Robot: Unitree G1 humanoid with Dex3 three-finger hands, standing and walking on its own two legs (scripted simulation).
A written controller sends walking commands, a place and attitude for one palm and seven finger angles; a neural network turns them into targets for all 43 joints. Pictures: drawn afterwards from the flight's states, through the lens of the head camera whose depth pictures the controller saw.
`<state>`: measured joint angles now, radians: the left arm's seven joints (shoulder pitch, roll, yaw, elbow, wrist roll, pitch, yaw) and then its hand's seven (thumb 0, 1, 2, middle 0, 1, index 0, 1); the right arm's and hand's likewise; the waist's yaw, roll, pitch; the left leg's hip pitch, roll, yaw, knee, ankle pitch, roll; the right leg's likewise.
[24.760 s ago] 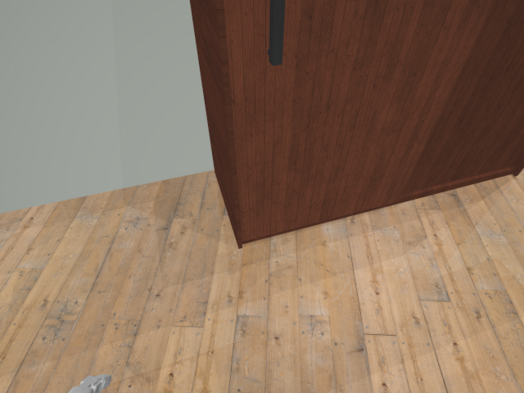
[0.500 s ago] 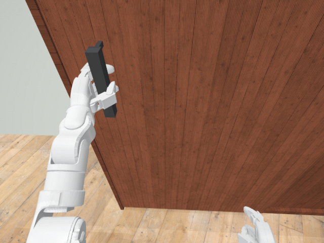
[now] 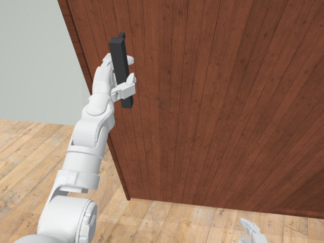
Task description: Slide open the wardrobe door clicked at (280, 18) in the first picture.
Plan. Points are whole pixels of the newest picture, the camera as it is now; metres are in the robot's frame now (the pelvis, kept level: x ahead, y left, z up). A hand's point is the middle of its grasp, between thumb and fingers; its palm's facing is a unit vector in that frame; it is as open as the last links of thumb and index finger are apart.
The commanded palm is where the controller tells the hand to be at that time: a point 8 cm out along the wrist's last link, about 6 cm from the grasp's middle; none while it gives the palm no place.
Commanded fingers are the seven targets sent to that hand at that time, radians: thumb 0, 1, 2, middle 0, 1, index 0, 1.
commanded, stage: step sideways, sliding the door along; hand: left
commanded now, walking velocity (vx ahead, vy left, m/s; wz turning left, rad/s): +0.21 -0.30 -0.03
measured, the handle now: (125, 72) +0.47 +0.15 +0.20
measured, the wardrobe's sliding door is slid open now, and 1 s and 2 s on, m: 0.00 0.07 0.36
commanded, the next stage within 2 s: none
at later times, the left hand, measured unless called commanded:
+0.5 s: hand (136, 85) +0.42 +0.11 +0.19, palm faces +0.30 -0.95 -0.08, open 6.6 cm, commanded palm +0.39 +0.09 +0.20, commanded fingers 0.00 0.90 0.90 -0.45 -1.40 -0.45 -1.40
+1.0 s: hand (163, 87) +0.43 +0.04 +0.19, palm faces +0.41 -0.91 -0.09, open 7.1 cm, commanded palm +0.39 +0.02 +0.19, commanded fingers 0.00 0.90 0.90 -0.45 -1.40 -0.45 -1.40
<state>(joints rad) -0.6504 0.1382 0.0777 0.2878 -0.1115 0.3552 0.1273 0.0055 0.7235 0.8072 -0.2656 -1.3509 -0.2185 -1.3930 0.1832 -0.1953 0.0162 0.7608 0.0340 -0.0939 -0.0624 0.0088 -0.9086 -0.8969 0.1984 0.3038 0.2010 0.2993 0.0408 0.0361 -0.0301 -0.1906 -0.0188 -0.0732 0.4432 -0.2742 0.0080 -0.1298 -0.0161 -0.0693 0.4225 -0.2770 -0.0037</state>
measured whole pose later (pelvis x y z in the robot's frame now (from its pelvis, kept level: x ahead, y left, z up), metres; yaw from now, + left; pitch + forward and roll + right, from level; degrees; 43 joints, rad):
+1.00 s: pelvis +0.05 -0.19 -0.02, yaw +8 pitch -3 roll -1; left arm -0.60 0.23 0.13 0.10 -0.10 0.06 0.18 -0.04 0.65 0.84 -0.46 -1.41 -0.14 -1.30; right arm 0.00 -0.22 0.00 0.58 0.06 -0.04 -0.03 0.01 -0.91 -0.90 0.20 0.30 0.20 0.30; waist 0.09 0.08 0.23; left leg -0.37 0.15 0.01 0.91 -0.52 -0.04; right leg -0.31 -0.09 -0.14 0.66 -0.28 0.01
